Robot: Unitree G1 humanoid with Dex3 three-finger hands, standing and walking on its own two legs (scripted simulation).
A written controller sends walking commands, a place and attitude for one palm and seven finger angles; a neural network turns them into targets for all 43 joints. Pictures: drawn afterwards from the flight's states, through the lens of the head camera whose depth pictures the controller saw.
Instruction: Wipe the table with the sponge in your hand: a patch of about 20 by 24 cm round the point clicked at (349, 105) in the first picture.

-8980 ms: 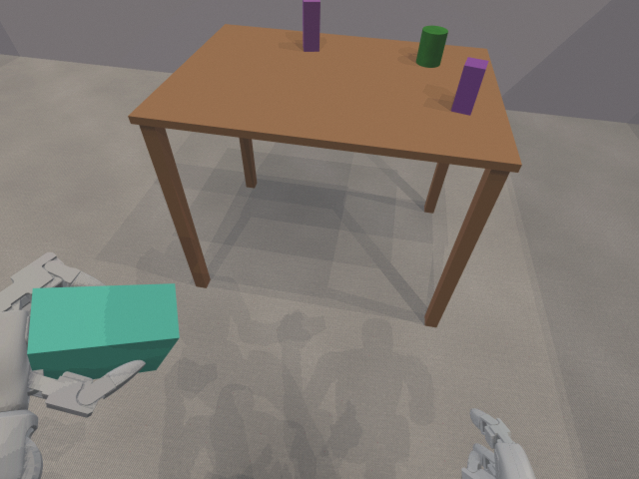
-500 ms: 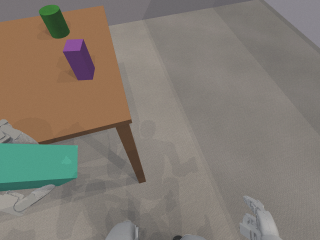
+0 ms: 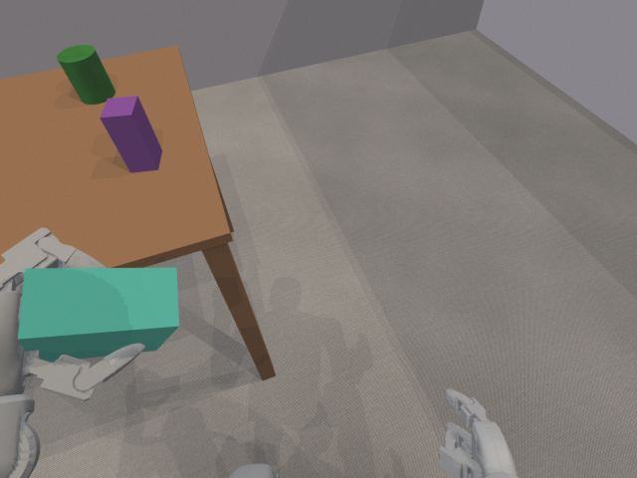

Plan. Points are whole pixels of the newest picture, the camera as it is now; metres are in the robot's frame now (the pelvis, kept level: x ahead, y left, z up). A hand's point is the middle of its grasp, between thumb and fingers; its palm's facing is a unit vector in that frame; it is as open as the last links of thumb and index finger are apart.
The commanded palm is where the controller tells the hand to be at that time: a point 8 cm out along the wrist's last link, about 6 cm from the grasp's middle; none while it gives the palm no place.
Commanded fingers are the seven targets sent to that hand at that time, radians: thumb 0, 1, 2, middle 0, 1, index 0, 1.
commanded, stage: come to a stop and stand still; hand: left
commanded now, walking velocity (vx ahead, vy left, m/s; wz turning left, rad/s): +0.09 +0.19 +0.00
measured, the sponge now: (123, 315) +0.23 +0.20 +0.15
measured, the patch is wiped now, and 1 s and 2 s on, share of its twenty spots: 0.00 0.00 0.00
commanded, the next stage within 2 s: look again from close up in 1.28 s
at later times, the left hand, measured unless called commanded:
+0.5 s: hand (6, 342) +0.20 +0.28 +0.17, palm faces +0.34 -0.85 -0.40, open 9.8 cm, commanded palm +0.13 +0.32 +0.19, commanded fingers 0.00 0.10 1.30 -1.20 -1.60 -1.20 -1.60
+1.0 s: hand (4, 317) +0.22 +0.30 +0.17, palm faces +0.36 -0.86 -0.37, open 9.8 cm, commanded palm +0.15 +0.33 +0.19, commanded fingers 0.00 0.10 1.30 -1.20 -1.60 -1.20 -1.60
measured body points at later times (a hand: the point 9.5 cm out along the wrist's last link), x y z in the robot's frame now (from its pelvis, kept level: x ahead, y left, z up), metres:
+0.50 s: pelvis -0.04 +0.05 +0.01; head -0.01 +0.06 +0.46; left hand +0.17 +0.33 +0.19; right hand +0.14 -0.18 -0.06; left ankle -0.01 +0.13 -0.73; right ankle +0.01 -0.09 -0.72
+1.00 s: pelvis -0.01 +0.05 +0.02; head +0.01 +0.08 +0.46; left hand +0.19 +0.34 +0.19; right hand +0.18 -0.16 -0.04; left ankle -0.01 +0.13 -0.73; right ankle +0.01 -0.09 -0.73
